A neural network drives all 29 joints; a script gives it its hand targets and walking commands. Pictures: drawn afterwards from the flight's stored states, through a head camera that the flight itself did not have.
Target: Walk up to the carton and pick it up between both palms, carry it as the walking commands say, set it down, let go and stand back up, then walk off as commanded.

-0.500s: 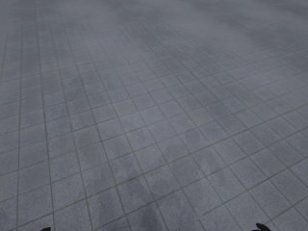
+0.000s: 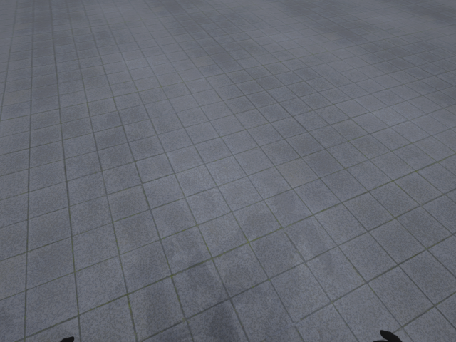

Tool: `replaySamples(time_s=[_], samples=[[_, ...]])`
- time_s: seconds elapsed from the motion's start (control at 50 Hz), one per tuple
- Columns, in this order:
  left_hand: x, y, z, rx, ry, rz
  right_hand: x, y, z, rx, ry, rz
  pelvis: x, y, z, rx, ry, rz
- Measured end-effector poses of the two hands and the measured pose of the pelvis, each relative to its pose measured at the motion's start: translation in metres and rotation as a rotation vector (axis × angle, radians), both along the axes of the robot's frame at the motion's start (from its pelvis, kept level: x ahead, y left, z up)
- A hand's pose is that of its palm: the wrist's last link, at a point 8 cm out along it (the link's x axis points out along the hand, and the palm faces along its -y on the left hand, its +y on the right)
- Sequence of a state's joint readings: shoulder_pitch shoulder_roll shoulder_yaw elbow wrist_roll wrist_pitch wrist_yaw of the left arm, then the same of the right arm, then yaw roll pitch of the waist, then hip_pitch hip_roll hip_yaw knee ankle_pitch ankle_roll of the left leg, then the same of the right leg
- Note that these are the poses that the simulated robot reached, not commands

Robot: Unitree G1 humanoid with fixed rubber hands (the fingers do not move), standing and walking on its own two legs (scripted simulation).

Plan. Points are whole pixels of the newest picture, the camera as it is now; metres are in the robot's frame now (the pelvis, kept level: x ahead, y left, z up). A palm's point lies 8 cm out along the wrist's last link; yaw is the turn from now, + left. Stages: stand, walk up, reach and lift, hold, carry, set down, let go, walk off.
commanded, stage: stand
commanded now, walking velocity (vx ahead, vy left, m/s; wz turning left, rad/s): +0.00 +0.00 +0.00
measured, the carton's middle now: out of the picture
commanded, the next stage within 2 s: walk up in 0.46 s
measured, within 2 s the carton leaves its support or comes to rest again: neither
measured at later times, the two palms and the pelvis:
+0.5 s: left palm out of the picture +0.10 +0.31 -0.10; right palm out of the picture +0.10 -0.31 -0.10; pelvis +0.00 +0.00 +0.00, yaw +0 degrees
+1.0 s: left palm out of the picture -0.01 +0.47 -0.10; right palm (326, 272) +0.27 -0.20 -0.07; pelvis +0.01 +0.07 -0.03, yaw +21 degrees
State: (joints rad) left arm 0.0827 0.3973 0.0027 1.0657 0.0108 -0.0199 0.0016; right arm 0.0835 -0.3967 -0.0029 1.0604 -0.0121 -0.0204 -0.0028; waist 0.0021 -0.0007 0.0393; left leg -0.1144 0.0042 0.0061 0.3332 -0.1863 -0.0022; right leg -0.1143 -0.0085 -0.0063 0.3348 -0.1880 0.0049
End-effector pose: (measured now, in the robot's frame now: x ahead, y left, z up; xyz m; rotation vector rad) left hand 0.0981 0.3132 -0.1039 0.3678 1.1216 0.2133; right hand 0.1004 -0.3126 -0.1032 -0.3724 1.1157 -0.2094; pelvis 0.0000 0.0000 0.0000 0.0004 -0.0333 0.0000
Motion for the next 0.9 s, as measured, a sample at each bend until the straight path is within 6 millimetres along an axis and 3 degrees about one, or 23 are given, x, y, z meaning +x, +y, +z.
replaySamples(time_s=[0.66,0.76,0.84,0.9], samples=[[0.005,0.003,0.001,0.003,-0.008,0.016,0.005,-0.001,0.001,0.001,0.008,0.013,0.005,0.000,0.000,-0.001,0.010,0.015],[-0.007,0.037,0.012,0.069,-0.114,0.093,0.040,0.009,0.011,0.014,-0.010,0.178,-0.001,0.007,-0.007,-0.024,0.059,0.147],[-0.039,0.079,0.019,0.125,-0.139,0.187,0.088,0.032,0.026,0.008,-0.061,0.308,-0.002,0.021,-0.011,-0.031,0.061,0.228],[-0.070,0.112,0.017,0.146,-0.120,0.260,0.126,0.061,0.034,0.000,-0.113,0.393,0.002,0.040,-0.016,-0.032,0.061,0.280]])
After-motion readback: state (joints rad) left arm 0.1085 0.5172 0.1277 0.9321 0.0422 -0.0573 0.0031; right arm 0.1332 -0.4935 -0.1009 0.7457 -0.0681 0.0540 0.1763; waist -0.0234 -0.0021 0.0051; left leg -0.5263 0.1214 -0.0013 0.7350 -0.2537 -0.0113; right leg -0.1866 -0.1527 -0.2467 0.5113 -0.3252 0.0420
